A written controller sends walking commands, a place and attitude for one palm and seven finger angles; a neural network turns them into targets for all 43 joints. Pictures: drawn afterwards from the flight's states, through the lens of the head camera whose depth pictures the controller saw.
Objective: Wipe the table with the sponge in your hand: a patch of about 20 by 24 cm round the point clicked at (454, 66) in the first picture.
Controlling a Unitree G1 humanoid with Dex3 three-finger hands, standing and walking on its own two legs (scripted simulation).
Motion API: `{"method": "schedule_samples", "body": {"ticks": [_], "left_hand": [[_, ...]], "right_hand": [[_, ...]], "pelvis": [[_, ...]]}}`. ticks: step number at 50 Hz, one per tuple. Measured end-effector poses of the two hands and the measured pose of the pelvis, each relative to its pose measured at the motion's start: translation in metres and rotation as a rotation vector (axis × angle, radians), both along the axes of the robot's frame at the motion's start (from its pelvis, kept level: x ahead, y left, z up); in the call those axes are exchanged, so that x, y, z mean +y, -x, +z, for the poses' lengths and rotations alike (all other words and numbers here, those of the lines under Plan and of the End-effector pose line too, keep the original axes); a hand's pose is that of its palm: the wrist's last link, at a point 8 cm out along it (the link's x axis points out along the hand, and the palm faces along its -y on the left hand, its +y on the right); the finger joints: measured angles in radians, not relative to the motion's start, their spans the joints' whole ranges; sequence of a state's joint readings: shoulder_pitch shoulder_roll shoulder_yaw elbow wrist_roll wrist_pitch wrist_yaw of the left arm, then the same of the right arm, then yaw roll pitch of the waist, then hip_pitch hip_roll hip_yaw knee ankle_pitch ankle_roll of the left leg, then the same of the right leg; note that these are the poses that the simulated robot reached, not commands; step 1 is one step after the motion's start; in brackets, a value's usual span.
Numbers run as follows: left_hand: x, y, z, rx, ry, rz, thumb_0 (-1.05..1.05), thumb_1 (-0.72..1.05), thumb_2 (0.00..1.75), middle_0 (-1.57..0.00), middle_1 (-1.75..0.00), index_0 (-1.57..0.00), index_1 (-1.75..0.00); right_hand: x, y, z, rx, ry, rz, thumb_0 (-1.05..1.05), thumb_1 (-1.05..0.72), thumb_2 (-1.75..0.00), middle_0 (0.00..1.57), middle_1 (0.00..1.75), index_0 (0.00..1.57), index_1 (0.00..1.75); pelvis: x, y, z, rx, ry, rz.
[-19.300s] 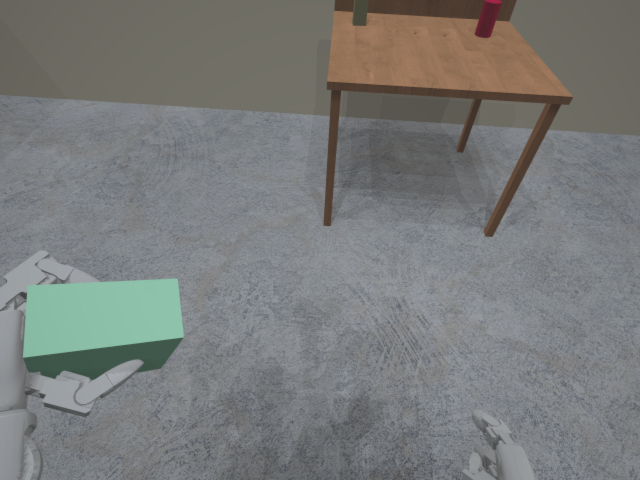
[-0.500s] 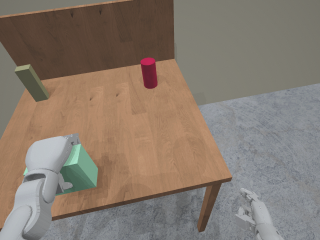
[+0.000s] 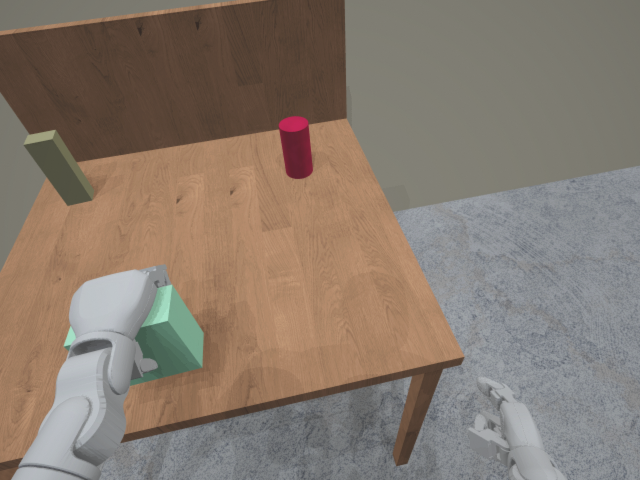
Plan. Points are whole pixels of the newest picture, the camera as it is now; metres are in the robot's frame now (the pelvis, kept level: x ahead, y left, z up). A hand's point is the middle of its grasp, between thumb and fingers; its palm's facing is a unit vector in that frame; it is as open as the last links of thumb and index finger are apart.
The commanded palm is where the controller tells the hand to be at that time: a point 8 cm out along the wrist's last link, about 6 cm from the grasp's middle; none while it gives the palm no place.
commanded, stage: move the sponge above the wiping area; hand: left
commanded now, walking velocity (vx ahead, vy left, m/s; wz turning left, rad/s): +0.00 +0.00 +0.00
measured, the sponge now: (148, 346) +0.25 +0.28 +0.02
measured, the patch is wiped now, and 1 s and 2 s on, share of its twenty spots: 0.00 0.00 0.00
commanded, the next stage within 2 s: lower the sponge onto the table in 1.40 s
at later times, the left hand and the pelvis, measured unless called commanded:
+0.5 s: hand (148, 325) +0.26 +0.28 +0.04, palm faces -0.06 -0.10 -0.99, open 9.9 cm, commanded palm +0.25 +0.28 +0.11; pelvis +0.01 +0.00 +0.00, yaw +0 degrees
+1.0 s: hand (158, 322) +0.28 +0.28 +0.03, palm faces -0.08 -0.09 -0.99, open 9.9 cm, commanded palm +0.26 +0.28 +0.10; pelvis +0.01 +0.00 +0.00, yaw +0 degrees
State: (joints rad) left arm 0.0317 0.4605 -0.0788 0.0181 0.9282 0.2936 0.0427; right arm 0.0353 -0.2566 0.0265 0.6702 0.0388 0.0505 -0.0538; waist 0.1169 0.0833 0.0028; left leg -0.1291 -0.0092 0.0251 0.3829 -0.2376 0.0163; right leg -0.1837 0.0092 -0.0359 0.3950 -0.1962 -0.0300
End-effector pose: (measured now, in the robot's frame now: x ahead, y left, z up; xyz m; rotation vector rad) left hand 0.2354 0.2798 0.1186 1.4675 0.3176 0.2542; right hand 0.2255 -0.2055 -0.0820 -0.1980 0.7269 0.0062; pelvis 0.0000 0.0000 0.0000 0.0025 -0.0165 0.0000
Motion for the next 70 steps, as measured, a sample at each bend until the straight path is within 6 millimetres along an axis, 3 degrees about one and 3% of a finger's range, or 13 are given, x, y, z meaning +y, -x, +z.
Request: {"method": "schedule_samples", "body": {"ticks": [47, 70], "left_hand": [[0.001, -0.028, -0.032, 0.058, 0.002, 0.015, 0.0, -0.47, 1.04, -0.75, -1.34, -0.75, -1.35], [-0.008, -0.028, -0.026, 0.038, 0.003, -0.003, 0.0, -0.47, 1.04, -0.75, -1.34, -0.75, -1.35]], "right_hand": [[-0.014, 0.009, -0.009, 0.067, 0.027, -0.056, 0.01, -0.9, -0.9, 0.2, 0.3, 0.2, 0.3], [-0.008, 0.004, -0.008, 0.054, 0.006, -0.044, 0.01, -0.9, -0.9, 0.2, 0.3, 0.2, 0.3]], "pelvis": [[0.003, -0.008, -0.001, 0.041, 0.002, 0.0], [0.003, -0.01, -0.001, 0.036, 0.002, 0.001]]}}
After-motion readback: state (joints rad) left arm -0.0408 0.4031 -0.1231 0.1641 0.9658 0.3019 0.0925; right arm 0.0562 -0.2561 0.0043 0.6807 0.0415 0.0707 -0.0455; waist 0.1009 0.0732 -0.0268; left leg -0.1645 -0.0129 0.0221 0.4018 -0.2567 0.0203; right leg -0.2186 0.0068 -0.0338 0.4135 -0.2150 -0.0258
